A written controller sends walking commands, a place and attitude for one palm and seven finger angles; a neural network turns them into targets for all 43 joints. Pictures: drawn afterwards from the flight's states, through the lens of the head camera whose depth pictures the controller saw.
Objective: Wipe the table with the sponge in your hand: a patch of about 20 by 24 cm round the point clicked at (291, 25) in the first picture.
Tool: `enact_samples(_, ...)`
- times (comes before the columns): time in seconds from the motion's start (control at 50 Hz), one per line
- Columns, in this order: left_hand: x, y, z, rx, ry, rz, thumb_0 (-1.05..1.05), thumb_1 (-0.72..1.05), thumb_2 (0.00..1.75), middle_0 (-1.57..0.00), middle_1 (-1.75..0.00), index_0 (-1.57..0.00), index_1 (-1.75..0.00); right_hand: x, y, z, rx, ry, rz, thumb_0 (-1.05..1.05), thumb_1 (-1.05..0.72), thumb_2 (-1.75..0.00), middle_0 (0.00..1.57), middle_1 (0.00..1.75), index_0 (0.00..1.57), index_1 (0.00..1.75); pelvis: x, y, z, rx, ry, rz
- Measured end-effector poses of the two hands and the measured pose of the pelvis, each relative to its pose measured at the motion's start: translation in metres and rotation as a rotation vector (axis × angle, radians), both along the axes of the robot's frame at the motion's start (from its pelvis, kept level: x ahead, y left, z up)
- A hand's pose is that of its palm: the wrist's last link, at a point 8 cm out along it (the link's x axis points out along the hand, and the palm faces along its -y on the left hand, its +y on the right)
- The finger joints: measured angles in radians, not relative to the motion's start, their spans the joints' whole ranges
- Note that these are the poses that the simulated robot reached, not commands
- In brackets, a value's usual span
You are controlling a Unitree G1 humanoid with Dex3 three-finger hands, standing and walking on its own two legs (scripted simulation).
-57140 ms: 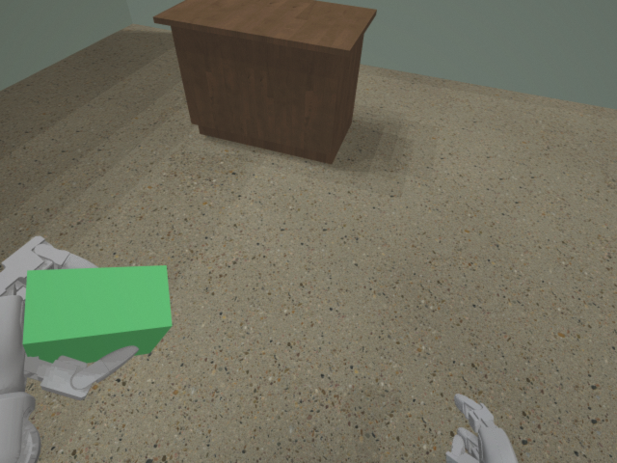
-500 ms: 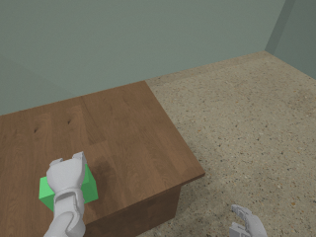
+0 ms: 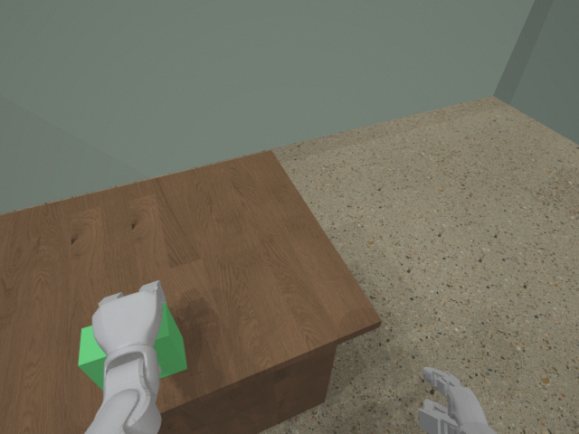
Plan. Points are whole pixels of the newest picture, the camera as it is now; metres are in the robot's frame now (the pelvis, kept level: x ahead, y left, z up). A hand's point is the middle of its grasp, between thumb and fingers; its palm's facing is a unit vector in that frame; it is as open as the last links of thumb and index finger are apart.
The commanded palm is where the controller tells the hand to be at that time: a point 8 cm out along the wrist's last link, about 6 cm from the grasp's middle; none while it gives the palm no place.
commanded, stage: lift the sponge slowly off the table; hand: left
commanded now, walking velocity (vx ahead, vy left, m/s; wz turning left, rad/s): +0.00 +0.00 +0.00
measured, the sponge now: (140, 354) +0.24 +0.27 -0.06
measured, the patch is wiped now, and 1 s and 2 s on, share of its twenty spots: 1.00 1.00 1.00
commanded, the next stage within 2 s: bring the sponge back beside the body in 1.74 s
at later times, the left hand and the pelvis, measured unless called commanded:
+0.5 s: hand (145, 350) +0.23 +0.24 -0.01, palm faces -0.07 -0.16 -0.99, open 10.2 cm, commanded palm +0.20 +0.24 +0.06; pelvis +0.00 +0.00 +0.01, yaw +0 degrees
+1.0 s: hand (140, 339) +0.23 +0.24 +0.02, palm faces -0.06 -0.16 -0.98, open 10.2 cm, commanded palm +0.20 +0.24 +0.09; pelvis -0.01 -0.02 +0.02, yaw +0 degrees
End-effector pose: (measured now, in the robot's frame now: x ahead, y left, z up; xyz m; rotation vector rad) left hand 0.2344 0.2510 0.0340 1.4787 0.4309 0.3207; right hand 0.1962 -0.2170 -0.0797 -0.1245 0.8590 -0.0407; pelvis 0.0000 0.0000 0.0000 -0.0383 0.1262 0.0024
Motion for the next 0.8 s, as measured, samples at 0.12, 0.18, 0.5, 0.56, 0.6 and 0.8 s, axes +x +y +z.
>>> enact_samples(0.12,-0.003,0.000,0.002,-0.023,0.008,-0.013,0.00,-0.47,1.04,-0.66,-1.40,-0.67,-1.41,0.010,0.001,0.006,0.001,-0.020,0.007,0.01,-0.90,-0.90,0.20,0.30,0.20,0.30,0.004,0.000,0.002,0.001,-0.013,-0.003)
enact_samples(0.18,-0.007,-0.002,0.004,-0.032,0.008,-0.026,0.00,-0.47,1.04,-0.67,-1.39,-0.68,-1.40,0.014,0.003,0.009,0.007,-0.035,0.010,0.01,-0.90,-0.90,0.20,0.30,0.20,0.30,0.006,0.000,0.004,0.001,-0.020,-0.005)
enact_samples(0.5,-0.023,-0.011,0.011,-0.087,0.010,-0.027,0.00,-0.50,1.04,-0.70,-1.35,-0.72,-1.36,0.020,0.012,0.015,0.010,-0.060,0.052,0.01,-0.90,-0.90,0.20,0.30,0.20,0.30,-0.002,-0.001,0.008,0.006,-0.068,0.000)
enact_samples(0.56,-0.024,-0.014,0.013,-0.091,0.011,-0.038,0.00,-0.50,1.04,-0.71,-1.34,-0.72,-1.35,0.018,0.012,0.015,0.011,-0.061,0.054,0.01,-0.90,-0.90,0.20,0.30,0.20,0.30,-0.004,-0.002,0.009,0.008,-0.074,-0.002)
enact_samples(0.6,-0.025,-0.015,0.015,-0.090,0.009,-0.042,0.00,-0.50,1.04,-0.72,-1.34,-0.73,-1.35,0.017,0.012,0.015,0.011,-0.061,0.055,0.01,-0.90,-0.90,0.20,0.30,0.20,0.30,-0.005,-0.003,0.009,0.010,-0.079,-0.004)
enact_samples(0.8,-0.024,-0.013,0.035,-0.076,-0.032,-0.018,0.00,-0.51,1.04,-0.72,-1.33,-0.74,-1.34,0.013,0.004,0.017,0.009,-0.062,0.050,0.02,-0.90,-0.90,0.20,0.30,0.20,0.30,-0.007,-0.010,0.013,0.016,-0.101,-0.007)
